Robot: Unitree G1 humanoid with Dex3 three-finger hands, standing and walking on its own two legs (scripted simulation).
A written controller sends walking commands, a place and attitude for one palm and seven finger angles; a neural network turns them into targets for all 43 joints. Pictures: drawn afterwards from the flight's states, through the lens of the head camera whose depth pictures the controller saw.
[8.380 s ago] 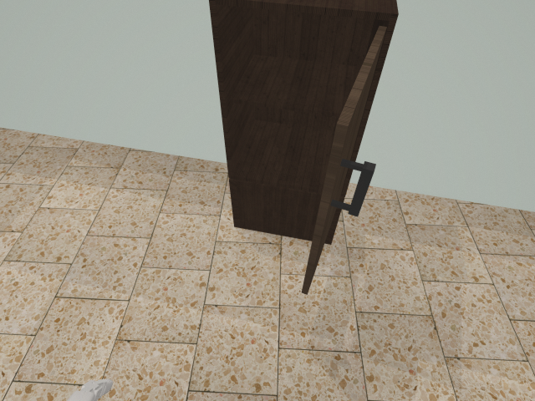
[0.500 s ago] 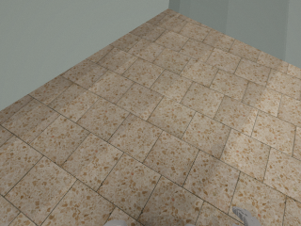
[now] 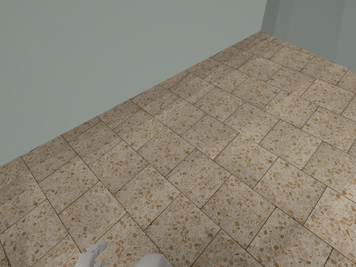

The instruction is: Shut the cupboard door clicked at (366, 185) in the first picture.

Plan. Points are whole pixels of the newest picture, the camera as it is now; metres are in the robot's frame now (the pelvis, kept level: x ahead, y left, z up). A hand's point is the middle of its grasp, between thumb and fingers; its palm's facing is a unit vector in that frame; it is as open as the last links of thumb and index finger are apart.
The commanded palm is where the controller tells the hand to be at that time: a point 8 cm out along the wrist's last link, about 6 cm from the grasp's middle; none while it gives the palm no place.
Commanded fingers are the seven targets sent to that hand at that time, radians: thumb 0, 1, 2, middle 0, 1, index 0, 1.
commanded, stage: walk to a spot facing it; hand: left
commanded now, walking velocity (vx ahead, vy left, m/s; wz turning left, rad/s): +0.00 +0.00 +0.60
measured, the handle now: out of the picture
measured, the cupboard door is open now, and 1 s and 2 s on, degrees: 80 80 80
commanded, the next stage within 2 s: none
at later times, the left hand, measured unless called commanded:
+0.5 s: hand out of the picture -0.03 +0.28 -0.18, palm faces +0.34 -0.91 -0.23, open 7.4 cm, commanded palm none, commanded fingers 0.00 0.90 0.90 -0.20 -0.30 -0.20 -0.30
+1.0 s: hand out of the picture +0.03 +0.25 -0.13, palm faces +0.56 -0.79 -0.26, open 7.4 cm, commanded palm none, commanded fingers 0.00 0.90 0.90 -0.20 -0.30 -0.20 -0.30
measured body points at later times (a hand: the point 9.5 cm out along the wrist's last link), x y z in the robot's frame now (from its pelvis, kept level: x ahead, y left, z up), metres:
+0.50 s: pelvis -0.02 +0.05 +0.00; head +0.02 +0.10 +0.45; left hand -0.05 +0.32 -0.16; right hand +0.17 -0.17 -0.12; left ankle -0.04 +0.13 -0.73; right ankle +0.00 -0.11 -0.65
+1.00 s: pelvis +0.05 +0.03 +0.00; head +0.07 +0.01 +0.45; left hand +0.00 +0.29 -0.11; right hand +0.19 -0.19 -0.16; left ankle -0.04 +0.13 -0.68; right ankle +0.08 -0.08 -0.73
